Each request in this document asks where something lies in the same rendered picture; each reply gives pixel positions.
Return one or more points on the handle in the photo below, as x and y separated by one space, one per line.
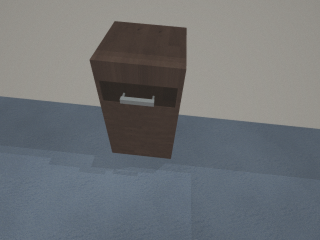
137 101

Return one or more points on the drawer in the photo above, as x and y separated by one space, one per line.
163 96

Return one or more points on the cabinet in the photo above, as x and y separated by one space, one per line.
142 54

